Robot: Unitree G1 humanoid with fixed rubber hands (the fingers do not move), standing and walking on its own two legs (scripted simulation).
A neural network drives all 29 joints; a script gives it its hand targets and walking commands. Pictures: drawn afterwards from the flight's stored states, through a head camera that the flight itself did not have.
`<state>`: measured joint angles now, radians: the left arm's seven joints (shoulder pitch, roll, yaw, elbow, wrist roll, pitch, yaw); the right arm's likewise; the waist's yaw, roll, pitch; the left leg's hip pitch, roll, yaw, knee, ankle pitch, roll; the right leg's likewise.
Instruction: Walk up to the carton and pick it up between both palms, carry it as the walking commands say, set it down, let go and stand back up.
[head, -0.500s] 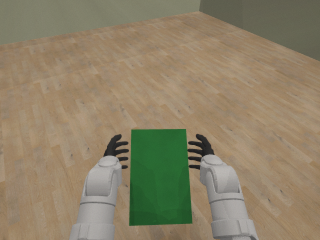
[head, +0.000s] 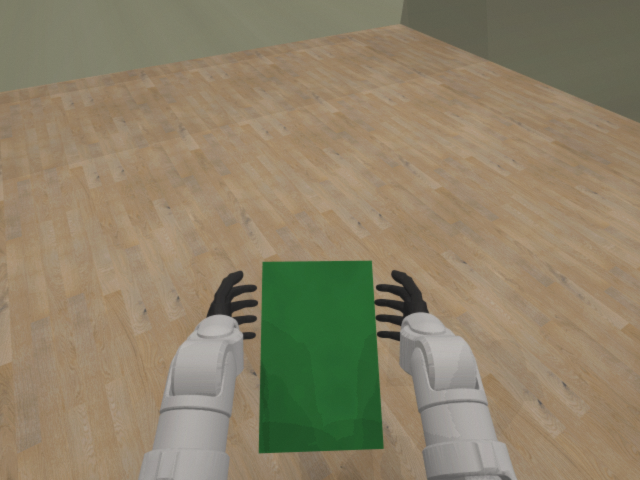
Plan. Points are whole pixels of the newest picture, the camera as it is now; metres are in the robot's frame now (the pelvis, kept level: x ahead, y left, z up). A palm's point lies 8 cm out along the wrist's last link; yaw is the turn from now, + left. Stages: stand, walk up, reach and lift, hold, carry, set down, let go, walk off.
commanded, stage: carry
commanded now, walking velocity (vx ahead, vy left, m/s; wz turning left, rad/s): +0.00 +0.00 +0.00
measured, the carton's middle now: (316, 350) +0.33 +0.00 -0.05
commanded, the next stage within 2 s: none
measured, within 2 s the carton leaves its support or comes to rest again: neither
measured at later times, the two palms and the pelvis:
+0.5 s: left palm (223, 328) +0.30 +0.12 +0.05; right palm (415, 326) +0.30 -0.12 +0.05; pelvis +0.00 +0.00 +0.00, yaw +0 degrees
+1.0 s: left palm (219, 325) +0.29 +0.12 +0.08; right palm (420, 322) +0.29 -0.12 +0.08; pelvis +0.00 +0.00 +0.00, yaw +1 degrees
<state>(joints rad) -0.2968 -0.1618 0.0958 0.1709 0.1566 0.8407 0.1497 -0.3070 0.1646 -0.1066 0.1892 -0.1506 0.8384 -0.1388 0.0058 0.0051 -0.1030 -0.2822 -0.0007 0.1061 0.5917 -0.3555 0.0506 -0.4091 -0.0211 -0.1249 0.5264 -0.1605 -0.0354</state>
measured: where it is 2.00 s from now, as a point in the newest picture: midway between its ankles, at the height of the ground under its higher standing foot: outside the picture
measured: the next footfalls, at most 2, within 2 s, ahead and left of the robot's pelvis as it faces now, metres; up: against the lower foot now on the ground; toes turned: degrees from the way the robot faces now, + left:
right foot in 1.56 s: -0.16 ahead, -0.11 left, +0.00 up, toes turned -7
left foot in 1.86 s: -0.16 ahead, +0.24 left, +0.00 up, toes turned +4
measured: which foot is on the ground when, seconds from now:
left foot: down 0.00-1.00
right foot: down 0.00-1.00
